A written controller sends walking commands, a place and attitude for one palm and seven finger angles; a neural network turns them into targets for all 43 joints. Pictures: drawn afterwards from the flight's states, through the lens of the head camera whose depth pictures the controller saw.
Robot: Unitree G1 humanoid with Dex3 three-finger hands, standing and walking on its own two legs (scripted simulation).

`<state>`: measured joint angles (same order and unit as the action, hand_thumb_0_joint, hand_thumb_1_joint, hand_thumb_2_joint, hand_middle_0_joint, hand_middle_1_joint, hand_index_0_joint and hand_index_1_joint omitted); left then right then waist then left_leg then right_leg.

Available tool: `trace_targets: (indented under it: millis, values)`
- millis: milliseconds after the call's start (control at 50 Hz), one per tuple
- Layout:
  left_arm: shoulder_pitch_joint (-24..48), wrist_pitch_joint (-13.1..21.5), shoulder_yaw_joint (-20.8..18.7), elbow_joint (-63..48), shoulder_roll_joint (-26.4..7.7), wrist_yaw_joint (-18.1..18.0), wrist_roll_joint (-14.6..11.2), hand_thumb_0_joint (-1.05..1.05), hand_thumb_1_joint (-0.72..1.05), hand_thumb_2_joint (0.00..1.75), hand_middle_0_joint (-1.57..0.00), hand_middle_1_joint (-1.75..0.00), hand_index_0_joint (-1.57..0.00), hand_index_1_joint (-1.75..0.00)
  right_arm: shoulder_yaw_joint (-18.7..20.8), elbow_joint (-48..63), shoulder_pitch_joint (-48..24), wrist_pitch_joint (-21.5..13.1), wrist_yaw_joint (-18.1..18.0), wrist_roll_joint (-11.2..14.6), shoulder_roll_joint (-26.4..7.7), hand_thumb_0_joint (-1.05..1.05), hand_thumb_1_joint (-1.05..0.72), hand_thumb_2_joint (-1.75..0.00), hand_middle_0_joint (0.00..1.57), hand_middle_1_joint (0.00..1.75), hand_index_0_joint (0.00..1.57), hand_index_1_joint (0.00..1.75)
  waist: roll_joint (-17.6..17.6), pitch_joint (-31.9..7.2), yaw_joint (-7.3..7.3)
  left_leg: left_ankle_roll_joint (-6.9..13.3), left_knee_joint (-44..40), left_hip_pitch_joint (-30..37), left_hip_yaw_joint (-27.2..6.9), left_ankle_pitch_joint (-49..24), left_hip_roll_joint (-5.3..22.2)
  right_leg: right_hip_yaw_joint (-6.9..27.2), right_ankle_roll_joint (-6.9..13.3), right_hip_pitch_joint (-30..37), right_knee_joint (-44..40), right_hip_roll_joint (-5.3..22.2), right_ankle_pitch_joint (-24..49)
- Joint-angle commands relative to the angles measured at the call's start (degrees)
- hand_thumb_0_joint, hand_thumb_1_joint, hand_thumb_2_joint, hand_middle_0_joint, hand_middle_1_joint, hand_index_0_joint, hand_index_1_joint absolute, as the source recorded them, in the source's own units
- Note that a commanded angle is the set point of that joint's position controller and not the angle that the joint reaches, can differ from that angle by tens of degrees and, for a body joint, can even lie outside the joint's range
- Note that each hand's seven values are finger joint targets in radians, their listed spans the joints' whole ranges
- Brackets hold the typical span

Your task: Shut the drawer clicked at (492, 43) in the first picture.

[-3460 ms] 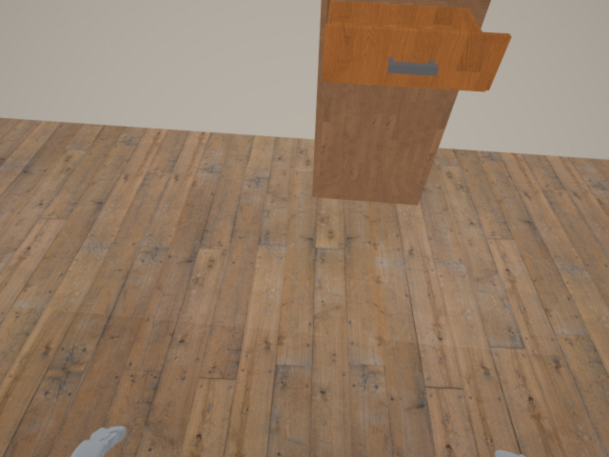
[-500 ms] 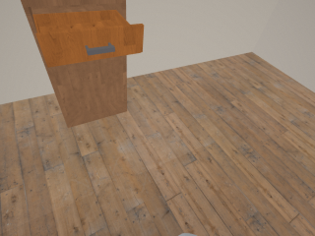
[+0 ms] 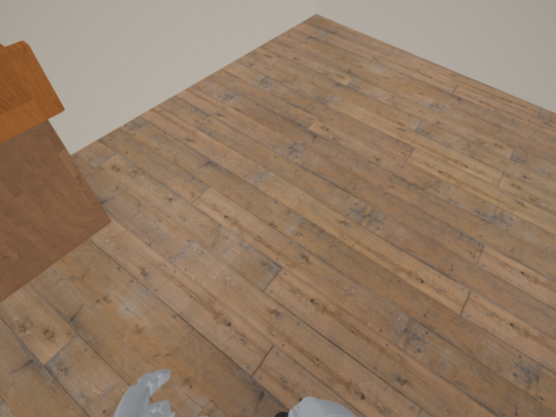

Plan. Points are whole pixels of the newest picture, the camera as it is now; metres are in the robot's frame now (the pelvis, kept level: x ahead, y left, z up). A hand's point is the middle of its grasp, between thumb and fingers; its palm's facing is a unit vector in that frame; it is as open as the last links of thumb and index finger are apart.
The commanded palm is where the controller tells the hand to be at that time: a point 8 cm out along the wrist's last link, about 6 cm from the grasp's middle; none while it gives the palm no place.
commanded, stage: walk to a spot facing it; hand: left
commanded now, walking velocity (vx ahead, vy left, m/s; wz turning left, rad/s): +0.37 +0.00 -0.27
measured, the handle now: out of the picture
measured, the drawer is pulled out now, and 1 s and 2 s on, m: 0.29 0.29 0.29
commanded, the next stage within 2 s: turn to face it in 0.70 s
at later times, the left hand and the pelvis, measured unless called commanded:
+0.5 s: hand (127, 396) +0.17 +0.24 -0.17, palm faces -0.05 -0.99 -0.16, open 7.3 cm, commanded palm none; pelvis +0.22 +0.06 +0.01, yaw -12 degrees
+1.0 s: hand (216, 222) +0.49 +0.12 -0.13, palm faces -0.42 -0.87 -0.26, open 7.3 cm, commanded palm none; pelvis +0.29 +0.01 +0.01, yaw -23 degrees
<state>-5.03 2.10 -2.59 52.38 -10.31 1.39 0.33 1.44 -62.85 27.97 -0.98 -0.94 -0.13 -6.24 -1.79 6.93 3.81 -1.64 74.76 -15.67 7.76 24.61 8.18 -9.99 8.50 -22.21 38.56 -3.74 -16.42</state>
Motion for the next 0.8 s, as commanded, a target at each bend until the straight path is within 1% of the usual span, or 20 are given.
trace_targets:
  millis: [0, 20, 60, 160, 220, 300, 340, 360, 380, 400, 420, 440, 460, 480, 500, 520, 560, 660, 720, 780]
  values:
    - [-9.67, 1.31, -2.46, 1.03, -8.87, -1.99, 0.15, 0.0, 0.9, 0.9, -0.2, -0.3, -0.2, -0.3, 1.99, 7.4, -4.16, -1.46, -0.25, -1.09, -6.68, 0.0, -0.9, -0.9, 0.2, 0.3, 0.2, 0.3, 4.33, -4.25, -3.25, -0.26, 2.33, -15.65, -6.78, -6.34, 3.26, 23.86, 1.82, 7.76, -23.92, 20.07, 19.07]
    - [-9.02, 1.79, -2.41, 1.36, -8.45, -2.12, 0.59, 0.0, 0.9, 0.9, -0.2, -0.3, -0.2, -0.3, 2.13, 6.73, -2.25, -1.02, -0.16, -1.28, -5.85, 0.0, -0.9, -0.9, 0.2, 0.3, 0.2, 0.3, 4.77, -4.67, -1.71, -0.45, -0.04, -14.58, -6.67, -6.76, 2.75, 21.4, 3.16, 6.28, -24.12, 18.3, 19.77]
    - [-9.29, 2.21, -2.35, 1.68, -7.87, -1.91, 0.91, 0.0, 0.9, 0.9, -0.2, -0.3, -0.2, -0.3, 2.06, 6.81, -1.86, -0.44, 0.09, -1.48, -5.37, 0.0, -0.9, -0.9, 0.2, 0.3, 0.2, 0.3, 0.95, -4.6, -0.6, -1.32, -4.82, -14.59, -5.6, -8.12, 2.54, 18.11, 3.29, 3.91, -24.62, 15.85, 19.06]
    - [-15.14, 2.97, -2.07, 3.56, -6.18, -1.64, 0.68, 0.0, 0.9, 0.9, -0.2, -0.3, -0.2, -0.3, 2.24, 10.27, -12.14, -1.0, 1.17, -1.77, -6.0, 0.0, -0.9, -0.9, 0.2, 0.3, 0.2, 0.3, -5.87, -4.81, -3.42, -1.93, -13.99, -21.66, -5.02, -14.29, 1.35, 17.99, 2.39, 12.02, -23.08, 12.84, 24.64]
    - [-18.51, 3.0, -1.83, 4.49, -6.63, -2.11, 0.87, 0.0, 0.9, 0.9, -0.2, -0.3, -0.2, -0.3, 1.9, 12.76, -19.69, -1.49, 1.8, -1.57, -6.25, 0.0, -0.9, -0.9, 0.2, 0.3, 0.2, 0.3, -4.81, -4.37, -5.56, -1.89, -21.94, -23.09, -3.92, -13.56, 0.24, 19.27, 2.48, 17.43, -21.16, 13.63, 30.39]
    - [-21.05, 2.59, -1.8, 4.97, -8.19, -2.47, 0.92, 0.0, 0.9, 0.9, -0.2, -0.3, -0.2, -0.3, 1.36, 14.9, -26.24, -2.05, 2.14, -1.32, -6.44, 0.0, -0.9, -0.9, 0.2, 0.3, 0.2, 0.3, -5.0, -3.98, -7.41, -0.91, -32.89, -17.77, -1.82, -11.67, -3.12, 20.78, 1.27, 20.92, -18.72, 14.06, 38.16]
    - [-20.15, 2.42, -2.15, 4.79, -9.24, -2.56, 0.89, 0.0, 0.9, 0.9, -0.2, -0.3, -0.2, -0.3, 1.59, 14.49, -24.24, -2.53, 1.67, -1.14, -7.36, 0.0, -0.9, -0.9, 0.2, 0.3, 0.2, 0.3, -4.6, -5.58, -5.74, -0.11, -38.92, -10.42, -0.72, -10.71, -5.25, 21.03, 0.7, 20.86, -14.38, 14.16, 44.02]
    - [-19.02, 2.37, -2.23, 4.41, -9.58, -2.59, 0.69, 0.0, 0.9, 0.9, -0.2, -0.3, -0.2, -0.3, 1.93, 13.07, -19.55, -2.8, 1.05, -1.2, -8.56, 0.0, -0.9, -0.9, 0.2, 0.3, 0.2, 0.3, -3.87, -7.96, -3.31, 0.35, -43.6, -2.45, -0.3, -13.51, -6.55, 20.49, -0.51, 19.0, -9.32, 12.92, 46.72]
    - [-17.73, 2.28, -2.45, 4.09, -9.53, -2.51, 0.26, 0.0, 0.9, 0.9, -0.2, -0.3, -0.2, -0.3, 2.58, 10.72, -11.77, -3.04, 0.35, -1.39, -10.9, 0.0, -0.9, -0.9, 0.2, 0.3, 0.2, 0.3, -3.22, -11.55, 0.3, 1.44, -47.92, 11.75, -1.61, -19.94, -5.12, 19.21, -2.62, 11.91, -0.3, 10.93, 42.93]
    - [-18.66, 2.19, -2.36, 3.3, -7.06, -2.13, -0.55, 0.0, 0.9, 0.9, -0.2, -0.3, -0.2, -0.3, 4.03, 8.92, -3.51, -3.5, -0.32, -2.12, -17.22, 0.0, -0.9, -0.9, 0.2, 0.3, 0.2, 0.3, 7.75, -18.93, 3.04, 5.66, -47.89, 28.14, -15.47, -31.48, 8.67, 14.4, -5.82, -0.35, 14.17, 4.29, 21.75]
    - [-20.01, 2.33, -1.72, 2.74, -5.38, -1.76, -0.84, 0.0, 0.9, 0.9, -0.2, -0.3, -0.2, -0.3, 4.62, 7.98, 0.79, -3.16, -0.43, -1.53, -21.35, 0.0, -0.9, -0.9, 0.2, 0.3, 0.2, 0.3, 18.68, -23.23, 2.72, 11.94, -49.56, 35.43, -28.98, -47.56, 23.75, 10.34, -7.71, -10.76, 33.18, 0.77, -17.19]
    - [-18.7, 1.8, -2.49, 2.84, -7.55, -2.08, -0.24, 0.0, 0.9, 0.9, -0.2, -0.3, -0.2, -0.3, 3.52, 8.69, -1.64, -2.59, -0.33, -1.0, -18.45, 0.0, -0.9, -0.9, 0.2, 0.3, 0.2, 0.3, 9.67, -19.35, 1.9, 14.07, -51.71, 28.01, -25.86, -45.19, 24.12, 12.93, -7.62, -11.73, 38.86, 4.07, -17.08]
    - [-16.77, 1.1, -2.66, 2.87, -6.47, -1.97, 0.16, 0.0, 0.9, 0.9, -0.2, -0.3, -0.2, -0.3, 2.83, 9.57, -6.7, -2.9, -0.57, -1.03, -15.37, 0.0, -0.9, -0.9, 0.2, 0.3, 0.2, 0.3, 7.75, -13.32, -0.01, 12.28, -54.25, 19.94, -20.65, -40.37, 21.36, 12.74, -8.63, -13.15, 40.13, 5.81, -12.89]
    - [-15.13, 0.44, -2.77, 2.7, -5.57, -1.32, 0.62, 0.0, 0.9, 0.9, -0.2, -0.3, -0.2, -0.3, 2.09, 10.49, -10.43, -3.1, -0.69, -1.01, -12.91, 0.0, -0.9, -0.9, 0.2, 0.3, 0.2, 0.3, 7.59, -7.7, -1.39, 10.32, -56.29, 11.73, -16.57, -36.2, 18.69, 12.03, -9.36, -12.67, 40.07, 7.38, -9.62]
    - [-15.54, -0.51, -2.94, 2.94, -4.46, -0.7, 0.95, 0.0, 0.9, 0.9, -0.2, -0.3, -0.2, -0.3, 1.5, 10.58, -12.53, -3.21, -0.72, -1.05, -10.87, 0.0, -0.9, -0.9, 0.2, 0.3, 0.2, 0.3, 8.59, -4.88, -3.15, 8.31, -57.64, 6.56, -11.57, -34.64, 15.74, 11.41, -9.78, -10.83, 38.9, 8.47, -6.54]
    - [-16.76, -1.49, -2.89, 3.19, -3.68, -0.3, 0.99, 0.0, 0.9, 0.9, -0.2, -0.3, -0.2, -0.3, 1.2, 10.29, -14.31, -3.21, -0.74, -0.85, -9.67, 0.0, -0.9, -0.9, 0.2, 0.3, 0.2, 0.3, 9.83, -3.34, -4.74, 6.93, -57.89, 2.48, -6.34, -34.62, 13.92, 10.19, -10.2, -9.02, 37.5, 9.15, -4.55]
    - [-19.29, -3.2, -3.05, 3.32, -2.05, -0.24, 0.88, 0.0, 0.9, 0.9, -0.2, -0.3, -0.2, -0.3, 1.33, 10.17, -15.07, -3.0, -0.99, -0.84, -9.48, 0.0, -0.9, -0.9, 0.2, 0.3, 0.2, 0.3, 12.22, -4.88, -6.25, 6.79, -57.89, 0.46, -1.08, -33.2, 12.17, 8.95, -10.71, -7.3, 35.81, 8.67, -2.58]
    - [-13.51, -4.84, -3.61, 0.21, -1.34, 0.13, 1.19, 0.0, 0.9, 0.9, -0.2, -0.3, -0.2, -0.3, 2.84, 10.48, -13.81, -2.04, -1.02, -1.07, -10.6, 0.0, -0.9, -0.9, 0.2, 0.3, 0.2, 0.3, 11.03, -4.06, -5.06, 8.06, -59.17, 2.02, 2.51, -27.01, 12.72, 6.96, -12.21, -9.82, 24.76, 10.49, 1.44]
    - [-7.78, -4.7, -3.27, -1.99, -1.47, 0.25, 1.23, 0.0, 0.9, 0.9, -0.2, -0.3, -0.2, -0.3, 3.66, 9.98, -11.63, -1.33, -0.69, -1.38, -12.07, 0.0, -0.9, -0.9, 0.2, 0.3, 0.2, 0.3, 11.89, -3.99, -2.83, 7.89, -56.84, 5.55, 4.59, -30.47, 12.89, 4.54, -12.23, -8.48, 15.01, 9.69, 0.72]
    - [-5.14, -4.14, -2.96, -3.4, -1.7, 0.05, 1.26, 0.0, 0.9, 0.9, -0.2, -0.3, -0.2, -0.3, 4.21, 9.67, -10.19, -0.7, -0.33, -1.66, -13.59, 0.0, -0.9, -0.9, 0.2, 0.3, 0.2, 0.3, 12.28, -5.04, -1.71, 8.03, -53.81, 7.51, 4.9, -31.92, 14.0, 3.27, -11.53, -5.04, 7.84, 8.37, -1.25]
